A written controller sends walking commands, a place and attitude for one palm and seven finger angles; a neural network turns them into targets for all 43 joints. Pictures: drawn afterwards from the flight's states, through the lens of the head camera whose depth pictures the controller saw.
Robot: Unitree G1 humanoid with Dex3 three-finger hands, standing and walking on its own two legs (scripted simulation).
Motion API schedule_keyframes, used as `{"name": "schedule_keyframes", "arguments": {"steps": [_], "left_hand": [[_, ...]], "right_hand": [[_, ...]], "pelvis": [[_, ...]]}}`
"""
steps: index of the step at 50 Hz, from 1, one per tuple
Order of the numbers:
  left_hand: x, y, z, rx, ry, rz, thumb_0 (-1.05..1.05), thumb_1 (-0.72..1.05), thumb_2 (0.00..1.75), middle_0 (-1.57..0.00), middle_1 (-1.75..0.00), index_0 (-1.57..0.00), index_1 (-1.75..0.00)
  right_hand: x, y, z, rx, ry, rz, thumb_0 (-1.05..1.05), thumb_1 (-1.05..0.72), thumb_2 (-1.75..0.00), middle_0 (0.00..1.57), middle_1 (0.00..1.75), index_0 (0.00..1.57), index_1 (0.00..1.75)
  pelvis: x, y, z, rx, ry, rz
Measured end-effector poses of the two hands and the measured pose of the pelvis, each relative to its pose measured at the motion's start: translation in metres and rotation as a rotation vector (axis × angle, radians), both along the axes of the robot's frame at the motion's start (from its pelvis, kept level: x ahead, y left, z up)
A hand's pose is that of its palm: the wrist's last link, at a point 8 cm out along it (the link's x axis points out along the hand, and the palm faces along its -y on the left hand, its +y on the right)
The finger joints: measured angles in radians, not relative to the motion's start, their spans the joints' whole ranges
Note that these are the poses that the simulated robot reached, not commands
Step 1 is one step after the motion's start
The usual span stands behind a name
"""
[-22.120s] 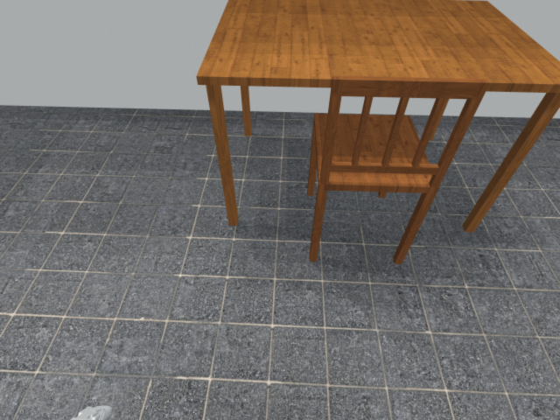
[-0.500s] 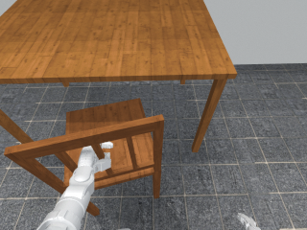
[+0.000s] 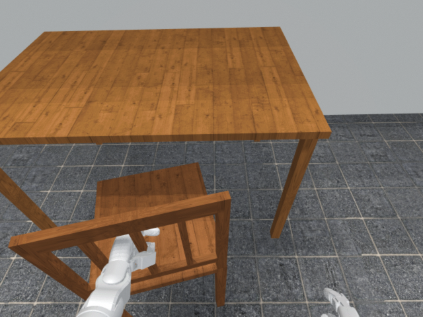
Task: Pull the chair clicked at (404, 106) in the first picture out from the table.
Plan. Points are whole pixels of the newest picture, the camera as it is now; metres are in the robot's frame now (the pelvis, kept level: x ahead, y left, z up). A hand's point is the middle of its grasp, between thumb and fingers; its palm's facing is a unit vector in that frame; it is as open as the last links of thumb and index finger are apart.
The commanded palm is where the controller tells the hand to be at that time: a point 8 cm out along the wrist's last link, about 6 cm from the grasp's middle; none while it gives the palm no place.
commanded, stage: stop walking, hand still on the chair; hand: left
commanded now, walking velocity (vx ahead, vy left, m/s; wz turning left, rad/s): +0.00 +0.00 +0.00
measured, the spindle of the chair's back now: (145, 252) +0.28 +0.18 -0.11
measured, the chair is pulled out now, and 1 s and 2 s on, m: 0.16 0.16 0.16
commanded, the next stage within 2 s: open the thumb and straighten the fingers in 0.06 s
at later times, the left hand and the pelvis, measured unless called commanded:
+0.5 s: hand (146, 247) +0.28 +0.16 -0.06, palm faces +0.08 -0.98 -0.18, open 10.7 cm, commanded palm +0.25 +0.21 -0.04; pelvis -0.01 +0.01 -0.03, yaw +1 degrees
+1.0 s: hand (144, 248) +0.27 +0.17 -0.07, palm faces +0.08 -0.98 -0.18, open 17.3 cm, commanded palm +0.24 +0.22 -0.05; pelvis -0.02 +0.01 -0.04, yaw +2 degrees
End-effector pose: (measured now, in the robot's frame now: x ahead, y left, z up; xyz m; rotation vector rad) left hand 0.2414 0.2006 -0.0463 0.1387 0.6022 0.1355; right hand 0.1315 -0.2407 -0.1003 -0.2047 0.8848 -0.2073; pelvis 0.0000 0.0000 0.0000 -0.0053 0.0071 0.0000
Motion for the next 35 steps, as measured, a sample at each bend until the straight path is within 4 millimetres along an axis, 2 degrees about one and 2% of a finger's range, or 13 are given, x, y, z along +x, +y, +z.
{"name": "schedule_keyframes", "arguments": {"steps": [10,14,18,23,28,35], "left_hand": [[0.000,0.000,0.000,-0.001,0.001,-0.006,0.08,0.71,0.83,-0.23,-1.15,-0.50,-1.44],[0.005,0.005,0.002,-0.006,-0.020,-0.021,0.06,0.65,0.80,-0.29,-1.22,-0.50,-1.44],[0.008,0.006,0.006,0.012,-0.055,-0.048,0.04,0.45,0.69,-0.36,-1.31,-0.50,-1.44],[0.012,0.009,0.004,0.011,-0.046,-0.025,0.02,0.04,0.49,-0.39,-1.33,-0.48,-1.40],[0.012,0.015,0.001,0.009,-0.022,-0.012,0.00,-0.29,0.33,-0.38,-1.19,-0.42,-1.22],[0.007,0.014,0.001,0.005,-0.027,-0.012,-0.01,-0.48,0.23,-0.27,-0.80,-0.28,-0.80]], "right_hand": [[-0.005,0.004,-0.005,0.023,0.026,-0.009,0.01,-0.91,-0.90,0.20,0.30,0.20,0.30],[-0.006,-0.001,-0.005,0.057,0.003,-0.009,0.01,-0.91,-0.90,0.20,0.30,0.20,0.30],[-0.007,-0.007,-0.007,0.054,-0.036,-0.007,0.01,-0.91,-0.90,0.20,0.30,0.20,0.30],[-0.008,-0.010,-0.013,0.035,-0.055,-0.002,0.01,-0.91,-0.90,0.20,0.30,0.20,0.30],[-0.010,-0.005,-0.019,0.033,-0.064,0.002,0.01,-0.91,-0.90,0.20,0.30,0.20,0.30],[-0.013,0.007,-0.027,0.050,-0.066,0.022,0.01,-0.91,-0.90,0.20,0.30,0.20,0.30]], "pelvis": [[0.004,0.002,0.000,0.002,0.011,0.004],[0.001,0.001,-0.007,0.007,0.057,0.016],[-0.002,0.003,-0.016,0.003,0.085,0.018],[-0.007,0.006,-0.026,0.000,0.103,0.020],[-0.012,0.008,-0.032,-0.002,0.112,0.022],[-0.017,0.009,-0.037,-0.006,0.121,0.025]]}}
